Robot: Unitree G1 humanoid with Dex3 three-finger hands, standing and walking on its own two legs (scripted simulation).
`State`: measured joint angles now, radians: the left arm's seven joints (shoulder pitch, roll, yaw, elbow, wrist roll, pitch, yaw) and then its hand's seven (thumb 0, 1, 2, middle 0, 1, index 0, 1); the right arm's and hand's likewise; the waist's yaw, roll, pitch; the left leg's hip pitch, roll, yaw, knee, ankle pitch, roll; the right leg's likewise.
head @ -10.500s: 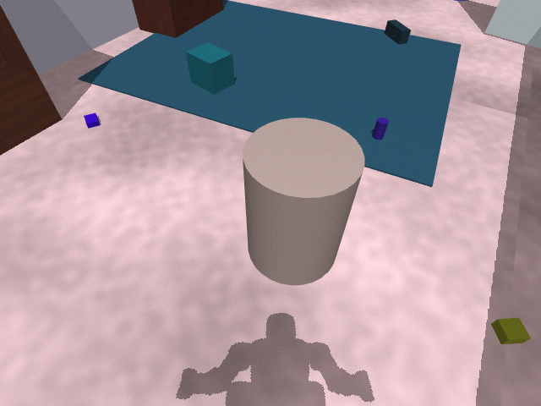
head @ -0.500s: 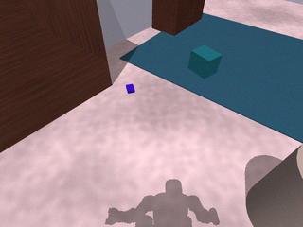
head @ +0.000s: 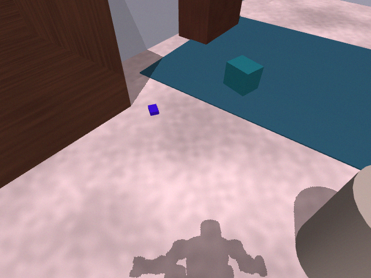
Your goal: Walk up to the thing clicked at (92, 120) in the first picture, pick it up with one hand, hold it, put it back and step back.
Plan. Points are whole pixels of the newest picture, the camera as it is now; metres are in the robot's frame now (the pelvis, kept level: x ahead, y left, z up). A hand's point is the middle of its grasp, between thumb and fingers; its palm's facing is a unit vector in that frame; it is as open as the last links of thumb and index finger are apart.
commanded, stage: stand
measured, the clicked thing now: (153, 109) +1.50 +0.25 -0.77
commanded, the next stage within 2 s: none
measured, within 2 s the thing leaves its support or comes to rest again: neither
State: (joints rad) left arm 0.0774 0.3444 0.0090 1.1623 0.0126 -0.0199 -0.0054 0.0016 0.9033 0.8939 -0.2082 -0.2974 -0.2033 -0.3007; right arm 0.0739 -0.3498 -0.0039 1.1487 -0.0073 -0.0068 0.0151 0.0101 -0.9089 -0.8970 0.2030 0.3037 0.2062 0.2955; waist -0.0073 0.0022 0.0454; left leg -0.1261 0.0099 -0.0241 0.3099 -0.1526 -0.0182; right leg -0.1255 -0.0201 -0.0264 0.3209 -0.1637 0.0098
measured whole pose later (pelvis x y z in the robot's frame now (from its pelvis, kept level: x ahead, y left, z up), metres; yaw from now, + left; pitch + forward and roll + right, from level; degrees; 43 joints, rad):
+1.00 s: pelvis +0.02 -0.01 +0.00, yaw +0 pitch -1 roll +0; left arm 0.10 0.35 0.01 1.14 0.01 -0.02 0.00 0.00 0.90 0.89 -0.21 -0.30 -0.20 -0.30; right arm 0.10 -0.35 0.01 1.14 -0.01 0.00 0.01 0.01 -0.91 -0.90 0.20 0.30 0.21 0.30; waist -0.01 0.00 0.04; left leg -0.12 0.03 -0.03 0.31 -0.18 -0.03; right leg -0.11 0.00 -0.03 0.31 -0.18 0.00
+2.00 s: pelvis +0.02 +0.00 +0.00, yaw -1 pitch -1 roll +0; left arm 0.12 0.36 0.01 1.13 0.01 -0.01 0.00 0.00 0.90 0.89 -0.21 -0.30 -0.20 -0.30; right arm 0.12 -0.35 0.00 1.14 -0.01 0.00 0.01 0.01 -0.91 -0.90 0.20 0.30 0.21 0.30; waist 0.00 0.00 0.05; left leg -0.10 0.02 -0.01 0.29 -0.17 -0.02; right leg -0.10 -0.01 -0.01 0.31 -0.18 0.00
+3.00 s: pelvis +0.03 +0.00 +0.00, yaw -1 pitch -1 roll +0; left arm 0.12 0.36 0.00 1.12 0.01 -0.02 0.00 0.00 0.90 0.89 -0.21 -0.30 -0.20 -0.30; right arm 0.11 -0.35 0.00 1.12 -0.01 0.00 0.01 0.01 -0.91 -0.90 0.20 0.30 0.21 0.30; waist 0.00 0.00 0.05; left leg -0.09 0.02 -0.01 0.30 -0.19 -0.02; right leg -0.09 -0.01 -0.01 0.30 -0.19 0.01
